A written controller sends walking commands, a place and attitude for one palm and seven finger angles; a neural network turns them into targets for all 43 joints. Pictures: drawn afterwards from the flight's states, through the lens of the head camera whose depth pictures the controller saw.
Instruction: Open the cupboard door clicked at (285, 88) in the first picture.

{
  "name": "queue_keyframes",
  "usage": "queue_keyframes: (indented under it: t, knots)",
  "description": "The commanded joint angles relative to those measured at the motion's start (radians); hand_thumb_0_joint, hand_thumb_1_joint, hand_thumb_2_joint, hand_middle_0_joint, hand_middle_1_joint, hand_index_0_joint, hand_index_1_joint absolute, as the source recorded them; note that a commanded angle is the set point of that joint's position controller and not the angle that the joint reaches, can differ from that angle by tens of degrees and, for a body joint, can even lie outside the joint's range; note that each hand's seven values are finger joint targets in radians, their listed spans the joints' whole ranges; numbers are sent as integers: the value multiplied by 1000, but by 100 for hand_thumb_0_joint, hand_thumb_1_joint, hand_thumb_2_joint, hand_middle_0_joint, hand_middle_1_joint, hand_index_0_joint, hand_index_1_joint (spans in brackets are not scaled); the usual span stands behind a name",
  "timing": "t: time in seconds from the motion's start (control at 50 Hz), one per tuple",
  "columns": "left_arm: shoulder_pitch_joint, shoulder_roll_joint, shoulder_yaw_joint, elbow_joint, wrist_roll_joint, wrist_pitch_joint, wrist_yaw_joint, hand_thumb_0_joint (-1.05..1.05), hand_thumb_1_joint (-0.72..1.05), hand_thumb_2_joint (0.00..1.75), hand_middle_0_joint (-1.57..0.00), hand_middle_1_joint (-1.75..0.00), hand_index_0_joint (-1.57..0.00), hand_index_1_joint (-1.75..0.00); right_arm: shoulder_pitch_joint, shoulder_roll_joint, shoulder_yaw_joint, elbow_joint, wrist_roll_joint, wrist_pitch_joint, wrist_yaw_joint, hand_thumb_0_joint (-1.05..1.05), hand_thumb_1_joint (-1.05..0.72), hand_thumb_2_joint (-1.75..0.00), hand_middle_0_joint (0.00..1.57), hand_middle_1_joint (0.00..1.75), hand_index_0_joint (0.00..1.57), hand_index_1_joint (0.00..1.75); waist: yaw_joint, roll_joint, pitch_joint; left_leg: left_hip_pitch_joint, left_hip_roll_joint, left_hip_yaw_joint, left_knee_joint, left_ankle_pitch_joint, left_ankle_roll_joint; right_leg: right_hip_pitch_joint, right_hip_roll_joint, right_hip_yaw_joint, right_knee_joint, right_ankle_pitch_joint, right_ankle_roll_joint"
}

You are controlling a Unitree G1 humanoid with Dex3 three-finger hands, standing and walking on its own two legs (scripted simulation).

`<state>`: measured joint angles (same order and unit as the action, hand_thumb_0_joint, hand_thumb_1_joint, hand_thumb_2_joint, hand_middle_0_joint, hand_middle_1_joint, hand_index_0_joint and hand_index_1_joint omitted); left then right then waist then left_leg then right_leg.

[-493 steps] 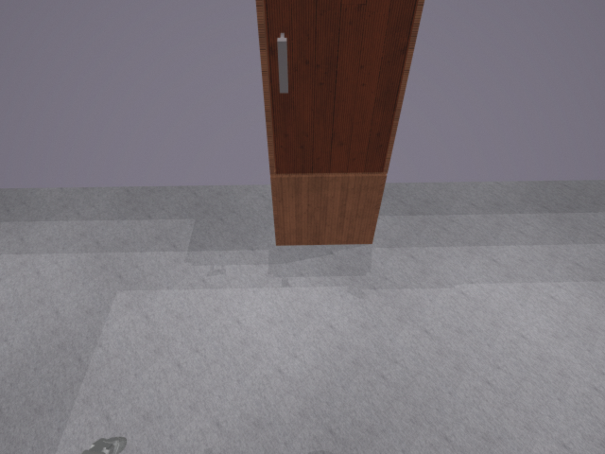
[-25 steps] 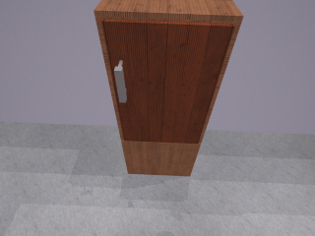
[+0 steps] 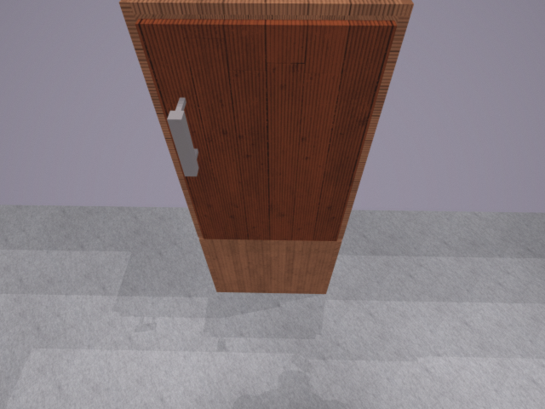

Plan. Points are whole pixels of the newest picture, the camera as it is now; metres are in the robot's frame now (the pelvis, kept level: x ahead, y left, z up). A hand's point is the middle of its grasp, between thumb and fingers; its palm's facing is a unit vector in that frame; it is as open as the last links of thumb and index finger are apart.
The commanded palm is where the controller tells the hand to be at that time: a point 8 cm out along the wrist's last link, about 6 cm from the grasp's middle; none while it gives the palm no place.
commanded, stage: come to a stop and stand still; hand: left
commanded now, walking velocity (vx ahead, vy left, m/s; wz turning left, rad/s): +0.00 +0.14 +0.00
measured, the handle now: (186, 138) +0.55 +0.19 +0.07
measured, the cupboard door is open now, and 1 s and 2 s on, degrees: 0 0 0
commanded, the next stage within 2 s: look again from close up in 0.48 s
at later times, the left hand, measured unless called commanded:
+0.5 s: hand out of the picture -0.02 +0.18 -0.16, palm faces +0.02 -0.98 -0.20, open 7.3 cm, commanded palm none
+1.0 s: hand out of the picture +0.01 +0.16 -0.17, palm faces +0.00 -0.98 -0.21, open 7.3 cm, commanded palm none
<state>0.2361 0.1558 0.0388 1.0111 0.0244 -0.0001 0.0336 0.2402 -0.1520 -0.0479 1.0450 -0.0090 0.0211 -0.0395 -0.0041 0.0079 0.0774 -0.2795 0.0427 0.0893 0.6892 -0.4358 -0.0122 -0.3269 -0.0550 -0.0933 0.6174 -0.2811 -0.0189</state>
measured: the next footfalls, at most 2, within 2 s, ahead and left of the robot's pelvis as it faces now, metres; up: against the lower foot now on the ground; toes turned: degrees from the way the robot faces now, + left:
right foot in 0.44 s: -0.02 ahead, -0.09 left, +0.00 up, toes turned -3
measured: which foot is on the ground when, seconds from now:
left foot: down 0.00-1.00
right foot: down 0.00-0.16, up 0.18-0.42, down 0.44-1.00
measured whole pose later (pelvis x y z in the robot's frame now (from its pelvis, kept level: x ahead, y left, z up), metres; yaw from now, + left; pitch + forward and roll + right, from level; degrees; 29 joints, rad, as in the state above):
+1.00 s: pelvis +0.00 -0.01 +0.01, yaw -2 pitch +1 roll +1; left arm 0.30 0.15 0.00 1.08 0.01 -0.03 0.04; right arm 0.26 -0.17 0.01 1.10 -0.02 -0.02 -0.03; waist 0.00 0.00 0.01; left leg -0.20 0.04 0.11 0.52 -0.32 -0.01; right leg -0.14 0.02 -0.05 0.51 -0.38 -0.05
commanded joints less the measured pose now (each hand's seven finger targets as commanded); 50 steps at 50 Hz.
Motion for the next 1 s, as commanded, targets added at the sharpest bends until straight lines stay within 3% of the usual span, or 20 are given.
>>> queue_keyframes:
  t: [0.0, 0.04, 0.08, 0.1, 0.12, 0.14, 0.18, 0.24, 0.34, 0.38, 0.42, 0.44, 0.46, 0.48, 0.5, 0.52, 0.54, 0.64, 0.82, 0.98]
  knots:
    - [85, 151, 29, -39, 10, -4, 14, 0, 90, 90, -20, -30, -20, -30, 57, -26, -4, -43, 2, -4, 11, 0, -90, -90, 20, 30, 20, 30, 28, -217, -111, -89, -30, -34, 108, -81, -8, 154, -262, 270, -218, 584, -186]
    - [48, 168, 40, -61, 9, 2, 17, 0, 90, 90, -20, -30, -20, -30, 94, -20, -2, -34, 2, -7, 17, 0, -90, -90, 20, 30, 20, 30, 10, -188, -122, -29, -31, -21, -8, 0, -9, 118, -249, 261, -217, 415, -166]
    - [10, 163, 40, -73, 0, 11, 14, 0, 90, 90, -20, -30, -20, -30, 154, -18, 1, -12, 3, -14, 18, 0, -90, -90, 20, 30, 20, 30, -20, -164, -109, 121, -35, -11, -218, 158, 0, 5, -194, 219, -185, 196, -108]
    - [0, 133, 34, -84, -5, 18, 11, 0, 90, 90, -20, -30, -20, -30, 167, -39, 0, -5, 0, -21, 16, 0, -90, -90, 20, 30, 20, 30, -20, -71, -89, 166, -2, -51, -289, 179, 15, -59, -130, 176, -150, 45, -65]
    - [2, 83, 26, -98, -9, 26, 6, 0, 90, 90, -20, -30, -20, -30, 159, -86, -5, -20, -10, -28, 15, 0, -90, -90, 20, 30, 20, 30, -13, 110, -59, 113, 129, -231, -389, 155, 64, -96, -36, 103, -64, -85, -13]
    - [-12, 53, 19, -104, -9, 27, 3, 0, 90, 90, -20, -30, -20, -30, 121, -125, -5, -41, -20, -27, 12, 0, -90, -90, 20, 30, 20, 30, -3, 203, -6, -19, 230, -331, -486, 99, 129, -58, 8, 37, 9, -138, 16]
    - [6, 50, 12, -69, 4, 31, -2, 0, 90, 90, -20, -30, -20, -30, 34, -95, 7, -55, -21, -36, 11, 0, -90, -90, 20, 30, 20, 30, 21, 181, 39, -156, 220, -326, -555, -45, 164, 36, -3, 77, 134, -136, 2]
    - [51, 23, 3, -36, 11, 21, -21, 0, 90, 90, -20, -30, -20, -30, 60, -100, 9, -46, -25, -42, 8, 0, -90, -90, 20, 30, 20, 30, 19, 114, 43, -86, 196, -302, -544, -90, 165, -12, 17, 59, 162, -137, -5]
    - [27, 2, -9, -30, 0, -3, -24, 0, 90, 90, -20, -30, -20, -30, 158, -110, 4, -3, -26, -47, 4, 0, -90, -90, 20, 30, 20, 30, -22, 66, -11, 115, 199, -285, -465, 138, 175, -18, 23, 49, -41, -168, 0]
    - [90, 6, -9, 0, -5, -13, -19, 0, 90, 90, -20, -30, -20, -30, 158, -106, 9, 9, -16, -49, 1, 0, -90, -90, 20, 30, 20, 30, 3, 24, -60, 101, 165, -236, -374, 255, 139, 120, 19, 58, -227, -21, 0]
    - [144, 45, -8, 31, -8, -23, -6, 0, 90, 90, -20, -30, -20, -30, 135, -60, 20, 9, -3, -56, 6, 0, -90, -90, 20, 30, 20, 30, 16, -57, -81, -3, 82, -130, -286, 302, 76, 267, -62, 162, -267, 141, -30]
    - [163, 69, -8, 42, -8, -26, -5, 0, 90, 90, -20, -30, -20, -30, 129, -45, 30, 9, -1, -61, 7, 0, -90, -90, 20, 30, 20, 30, 17, -97, -73, -24, 42, -79, -260, 255, 55, 276, -115, 195, -266, 231, -53]
    - [183, 104, -28, 65, 3, -26, 36, 0, 90, 90, -20, -30, -20, -30, 1, -111, 31, -62, 1, -60, 14, 0, -90, -90, 20, 30, 20, 30, 29, -15, 36, 17, 33, -67, -151, 231, 17, 66, -97, 218, -265, 356, -36]
    - [94, 138, -23, 16, -7, -30, 25, 0, 90, 90, -20, -30, -20, -30, 102, -76, 29, -52, -8, -39, 25, 0, -90, -90, 20, 30, 20, 30, -43, -4, -9, 28, 33, -77, -159, 64, 29, 6, -94, 190, -292, -192, -68]
    - [72, 113, -23, -3, -7, -32, 18, 0, 90, 90, -20, -30, -20, -30, 106, -86, 26, -38, -18, -30, 30, 0, -90, -90, 20, 30, 20, 30, -39, 24, 63, 0, 28, -88, -170, 35, 40, -72, -61, 198, -289, -294, -72]
    - [74, 123, -19, -4, -3, -38, 17, 0, 90, 90, -20, -30, -20, -30, 144, -89, 27, -34, -23, -29, 36, 0, -90, -90, 20, 30, 20, 30, -52, 71, 22, 0, 37, -96, -189, 72, 48, -36, -46, 162, -239, -232, -70]
    - [99, 103, -24, 2, -7, -44, 14, 0, 90, 90, -20, -30, -20, -30, 146, -79, 33, -37, -22, -36, 35, 0, -90, -90, 20, 30, 20, 30, -36, 84, -1, -9, 44, -110, -209, 102, 57, 0, -33, 159, -214, -174, -67]
    - [126, 75, -37, 31, -11, -56, 13, 0, 90, 90, -20, -30, -20, -30, 136, -72, 46, -29, -10, -55, 24, 0, -90, -90, 20, 30, 20, 30, -24, -90, -47, 41, 46, -90, -196, 269, 58, 72, -43, 171, -199, 84, -55]
    - [157, 87, -32, 47, -10, -46, 19, 0, 90, 90, -20, -30, -20, -30, 104, -71, 50, 17, -5, -57, 10, 0, -90, -90, 20, 30, 20, 30, -2, -55, -15, 68, 58, -76, -227, 363, 53, 118, -43, 159, -179, 300, -37]
    - [151, 121, -23, 47, -11, -41, 18, 0, 90, 90, -20, -30, -20, -30, 67, -94, 46, 25, -4, -54, 2, 0, -90, -90, 20, 30, 20, 30, 2, -19, -76, 118, 65, -53, -211, 432, 42, 176, -56, 171, -174, 481, -33]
